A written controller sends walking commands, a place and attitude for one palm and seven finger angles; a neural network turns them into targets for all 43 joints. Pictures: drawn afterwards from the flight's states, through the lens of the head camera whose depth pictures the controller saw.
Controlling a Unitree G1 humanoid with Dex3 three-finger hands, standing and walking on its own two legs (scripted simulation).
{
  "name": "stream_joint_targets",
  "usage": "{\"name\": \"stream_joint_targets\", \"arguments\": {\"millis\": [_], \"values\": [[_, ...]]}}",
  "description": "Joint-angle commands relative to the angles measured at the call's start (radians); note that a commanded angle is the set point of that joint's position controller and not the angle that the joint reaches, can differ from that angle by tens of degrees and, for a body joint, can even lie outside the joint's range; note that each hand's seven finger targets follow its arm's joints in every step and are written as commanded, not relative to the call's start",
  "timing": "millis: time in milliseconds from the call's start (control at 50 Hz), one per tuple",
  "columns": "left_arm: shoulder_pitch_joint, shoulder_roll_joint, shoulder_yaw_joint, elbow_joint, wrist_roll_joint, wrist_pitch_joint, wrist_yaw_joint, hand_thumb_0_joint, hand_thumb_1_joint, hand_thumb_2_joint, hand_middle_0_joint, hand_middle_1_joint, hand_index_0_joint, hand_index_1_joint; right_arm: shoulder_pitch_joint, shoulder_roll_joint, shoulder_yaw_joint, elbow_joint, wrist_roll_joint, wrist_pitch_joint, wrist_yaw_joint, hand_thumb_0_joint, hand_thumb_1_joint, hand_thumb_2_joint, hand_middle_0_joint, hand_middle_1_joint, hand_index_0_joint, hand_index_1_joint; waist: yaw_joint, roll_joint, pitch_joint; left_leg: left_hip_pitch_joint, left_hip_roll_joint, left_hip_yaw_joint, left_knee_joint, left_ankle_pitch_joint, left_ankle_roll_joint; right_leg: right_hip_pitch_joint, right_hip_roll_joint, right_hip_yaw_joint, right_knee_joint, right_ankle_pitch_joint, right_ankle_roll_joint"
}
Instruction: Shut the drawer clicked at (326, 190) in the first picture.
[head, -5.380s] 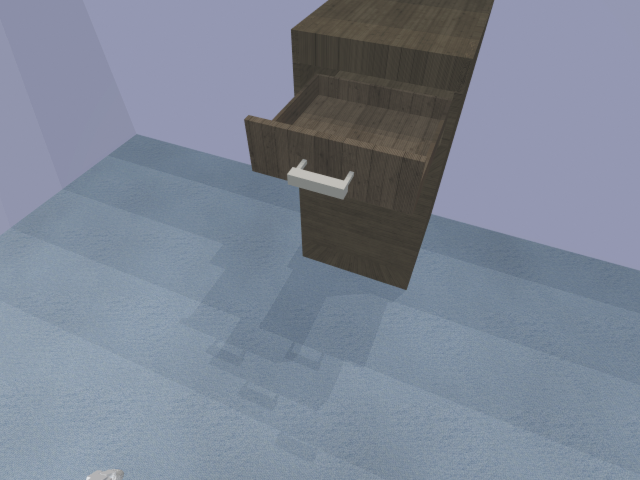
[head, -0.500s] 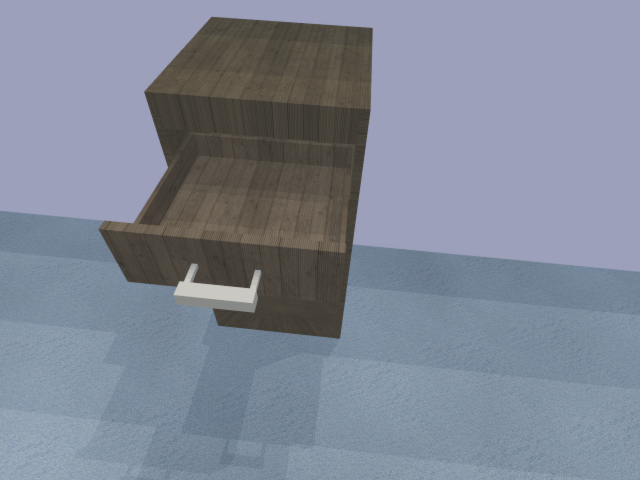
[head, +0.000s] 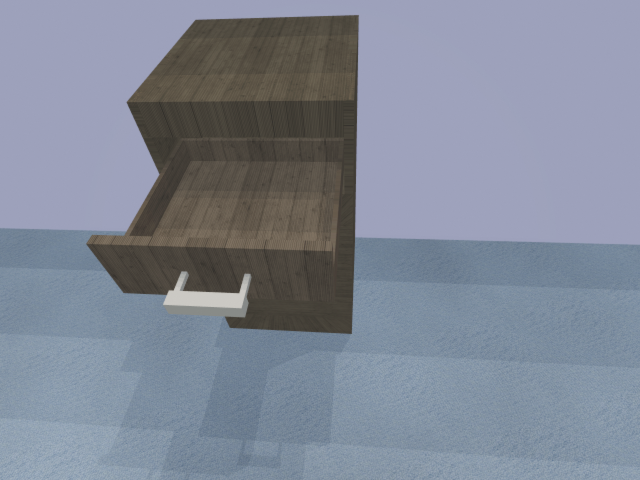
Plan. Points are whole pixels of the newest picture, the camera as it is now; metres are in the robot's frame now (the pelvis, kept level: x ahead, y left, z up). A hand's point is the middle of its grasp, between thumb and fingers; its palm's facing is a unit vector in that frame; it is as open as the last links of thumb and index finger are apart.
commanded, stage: look again from close up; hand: left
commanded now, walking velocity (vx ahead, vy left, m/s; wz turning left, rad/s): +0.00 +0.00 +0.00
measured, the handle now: (210, 291) +0.40 +0.21 -0.04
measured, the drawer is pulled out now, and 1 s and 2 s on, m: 0.30 0.30 0.30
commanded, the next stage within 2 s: shuffle to correct the standing spot in 0.06 s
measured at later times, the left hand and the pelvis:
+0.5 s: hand out of the picture +0.02 +0.16 -0.18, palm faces +0.06 -0.98 -0.19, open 7.4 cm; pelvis +0.04 -0.01 -0.01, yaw +0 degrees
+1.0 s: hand out of the picture +0.14 +0.17 -0.17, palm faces +0.05 -0.96 -0.27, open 7.3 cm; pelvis +0.10 -0.02 -0.01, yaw +1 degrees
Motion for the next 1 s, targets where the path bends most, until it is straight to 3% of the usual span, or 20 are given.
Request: {"name": "stream_joint_targets", "arguments": {"millis": [0,140,260,320,480,540,580,620,640,680,700,720,740,760,820,860,900,940,960,980], "values": [[0.049,0.119,0.021,-0.020,-0.002,-0.012,0.006,0.000,0.900,0.900,-0.200,-0.300,-0.200,-0.300,0.063,-0.072,-0.015,-0.006,0.004,-0.012,-0.007,0.000,-0.900,-0.900,0.200,0.300,0.200,0.300,0.004,-0.080,0.050,-0.087,0.068,-0.063,-0.098,0.154,0.035,0.065,-0.050,0.075,-0.091,0.180,-0.045],[0.041,0.125,0.024,-0.015,-0.003,-0.014,0.006,0.000,0.900,0.900,-0.200,-0.300,-0.200,-0.300,0.049,-0.072,-0.015,0.013,0.004,-0.009,-0.008,0.000,-0.900,-0.900,0.200,0.300,0.200,0.300,0.005,-0.055,0.033,-0.072,0.068,-0.054,-0.091,0.167,0.026,0.084,-0.057,0.079,-0.107,0.215,-0.050],[0.058,0.148,0.041,-0.021,0.006,-0.007,-0.003,0.000,0.900,0.900,-0.200,-0.300,-0.200,-0.300,0.059,-0.059,-0.016,0.015,-0.006,0.005,0.001,0.000,-0.900,-0.900,0.200,0.300,0.200,0.300,0.012,-0.103,0.085,-0.130,0.020,-0.008,-0.001,-0.076,0.028,0.022,-0.081,0.153,-0.176,-0.193,-0.091],[0.063,0.154,0.053,-0.030,0.008,-0.006,-0.006,0.000,0.900,0.900,-0.200,-0.300,-0.200,-0.300,0.081,-0.050,-0.018,0.014,-0.007,0.001,0.003,0.000,-0.900,-0.900,0.200,0.300,0.200,0.300,0.004,-0.124,0.109,-0.130,0.013,0.004,0.035,-0.080,0.032,-0.019,-0.096,0.169,-0.188,-0.245,-0.111],[0.052,0.082,0.056,-0.054,0.013,-0.019,-0.015,0.000,0.900,0.900,-0.200,-0.300,-0.200,-0.300,0.138,-0.105,-0.031,0.030,-0.004,-0.029,-0.013,0.000,-0.900,-0.900,0.200,0.300,0.200,0.300,0.006,0.093,0.070,-0.070,0.125,-0.079,0.000,0.330,0.095,0.002,0.026,-0.029,0.138,0.033,-0.083],[0.147,0.120,0.072,-0.025,0.013,-0.028,-0.011,0.000,0.900,0.900,-0.200,-0.300,-0.200,-0.300,0.085,-0.077,-0.031,-0.003,-0.001,-0.031,-0.013,0.000,-0.900,-0.900,0.200,0.300,0.200,0.300,0.052,-0.104,0.050,-0.198,0.034,0.010,0.184,0.260,0.061,0.150,-0.062,0.094,0.073,0.262,-0.116],[0.273,0.181,0.093,0.020,0.013,-0.033,-0.001,0.000,0.900,0.900,-0.200,-0.300,-0.200,-0.300,-0.007,-0.035,-0.030,-0.053,0.002,-0.029,-0.007,0.000,-0.900,-0.900,0.200,0.300,0.200,0.300,0.097,-0.326,0.051,-0.414,-0.014,0.054,0.398,-0.239,0.032,0.289,-0.264,0.330,-0.090,0.474,-0.220],[0.277,0.173,0.090,0.019,0.028,-0.031,0.008,0.000,0.900,0.900,-0.200,-0.300,-0.200,-0.300,-0.080,-0.029,-0.036,-0.085,0.004,-0.034,0.001,0.000,-0.900,-0.900,0.200,0.300,0.200,0.300,0.102,-0.254,0.069,-0.472,0.027,-0.030,0.441,-0.348,0.042,0.283,-0.326,0.364,-0.076,0.542,-0.275],[0.211,0.166,0.085,-0.001,0.028,-0.028,0.009,0.000,0.900,0.900,-0.200,-0.300,-0.200,-0.300,-0.050,-0.023,-0.039,-0.079,0.007,-0.036,0.006,0.000,-0.900,-0.900,0.200,0.300,0.200,0.300,0.058,-0.225,0.045,-0.380,0.043,-0.055,0.344,-0.304,0.048,0.211,-0.302,0.307,-0.043,0.458,-0.249],[0.052,0.141,0.080,-0.052,0.012,-0.016,-0.001,0.000,0.900,0.900,-0.200,-0.300,-0.200,-0.300,0.141,-0.013,-0.041,-0.005,0.000,-0.035,0.007,0.000,-0.900,-0.900,0.200,0.300,0.200,0.300,-0.056,-0.144,0.022,0.025,-0.010,0.038,0.029,-0.013,0.040,-0.097,-0.148,0.119,0.036,0.103,-0.144],[0.005,0.077,0.070,-0.087,0.011,-0.008,-0.006,0.000,0.900,0.900,-0.200,-0.300,-0.200,-0.300,0.267,-0.087,-0.057,0.044,-0.015,-0.040,0.000,0.000,-0.900,-0.900,0.200,0.300,0.200,0.300,-0.101,0.126,0.044,0.130,0.122,-0.176,-0.091,-0.039,0.079,-0.274,-0.001,0.013,0.277,-0.142,-0.085],[-0.035,0.048,0.065,-0.132,0.008,-0.006,-0.006,0.000,0.900,0.900,-0.200,-0.300,-0.200,-0.300,0.342,-0.161,-0.071,0.052,-0.028,-0.033,-0.008,0.000,-0.900,-0.900,0.200,0.300,0.200,0.300,-0.117,0.317,0.064,0.130,0.345,-0.453,-0.214,0.093,0.177,-0.412,0.084,-0.055,0.531,-0.383,-0.046],[-0.075,0.071,0.070,-0.148,0.014,-0.010,0.001,0.000,0.900,0.900,-0.200,-0.300,-0.200,-0.300,0.302,-0.137,-0.058,0.037,-0.026,-0.026,-0.009,0.000,-0.900,-0.900,0.200,0.300,0.200,0.300,-0.107,0.164,0.113,0.060,0.384,-0.469,-0.199,0.177,0.243,-0.436,0.047,0.027,0.627,-0.384,-0.071],[-0.085,0.044,0.064,-0.142,0.012,-0.011,0.000,0.000,0.900,0.900,-0.200,-0.300,-0.200,-0.300,0.227,-0.119,-0.050,0.014,-0.025,-0.029,-0.014,0.000,-0.900,-0.900,0.200,0.300,0.200,0.300,-0.073,0.110,0.144,0.014,0.385,-0.437,-0.171,0.312,0.270,-0.448,0.013,0.048,0.667,-0.343,-0.066],[-0.010,-0.003,0.045,-0.105,0.001,0.000,-0.009,0.000,0.900,0.900,-0.200,-0.300,-0.200,-0.300,0.067,-0.097,-0.031,-0.036,-0.024,-0.038,-0.026,0.000,-0.900,-0.900,0.200,0.300,0.200,0.300,0.001,0.073,0.092,-0.040,0.295,-0.176,-0.097,0.718,0.221,-0.258,-0.010,0.033,0.466,-0.266,-0.040],[0.020,-0.008,0.038,-0.093,-0.002,0.005,-0.007,0.000,0.900,0.900,-0.200,-0.300,-0.200,-0.300,0.035,-0.113,-0.034,-0.038,-0.019,-0.030,-0.029,0.000,-0.900,-0.900,0.200,0.300,0.200,0.300,0.013,0.089,0.043,-0.040,0.232,-0.084,-0.051,0.765,0.172,-0.112,0.020,-0.005,0.239,-0.144,-0.030],[0.084,0.020,0.041,-0.071,-0.001,-0.002,-0.003,0.000,0.900,0.900,-0.200,-0.300,-0.200,-0.300,0.016,-0.109,-0.040,-0.035,-0.006,-0.019,-0.030,0.000,-0.900,-0.900,0.200,0.300,0.200,0.300,0.040,0.046,0.000,-0.024,0.184,-0.044,0.018,0.664,0.112,0.025,0.032,-0.020,-0.020,0.119,-0.021],[0.116,0.131,0.052,-0.061,0.005,-0.018,0.006,0.000,0.900,0.900,-0.200,-0.300,-0.200,-0.300,0.049,-0.069,-0.045,-0.044,0.010,-0.010,-0.024,0.000,-0.900,-0.900,0.200,0.300,0.200,0.300,0.025,-0.120,-0.055,-0.137,0.069,-0.009,0.075,0.172,0.029,0.157,-0.131,0.208,-0.041,0.590,-0.081],[0.103,0.174,0.054,-0.065,0.002,-0.014,0.004,0.000,0.900,0.900,-0.200,-0.300,-0.200,-0.300,0.076,-0.050,-0.048,-0.040,0.015,-0.003,-0.017,0.000,-0.900,-0.900,0.200,0.300,0.200,0.300,0.008,-0.103,-0.053,-0.134,0.015,-0.003,0.065,-0.044,0.016,0.128,-0.217,0.228,-0.045,0.716,-0.129],[0.085,0.187,0.055,-0.068,0.002,-0.016,0.007,0.000,0.900,0.900,-0.200,-0.300,-0.200,-0.300,0.074,-0.013,-0.048,-0.029,0.015,0.013,-0.019,0.000,-0.900,-0.900,0.200,0.300,0.200,0.300,0.004,-0.204,-0.072,-0.122,0.011,0.015,0.131,-0.121,0.004,0.125,-0.243,0.263,-0.077,0.759,-0.156]]}}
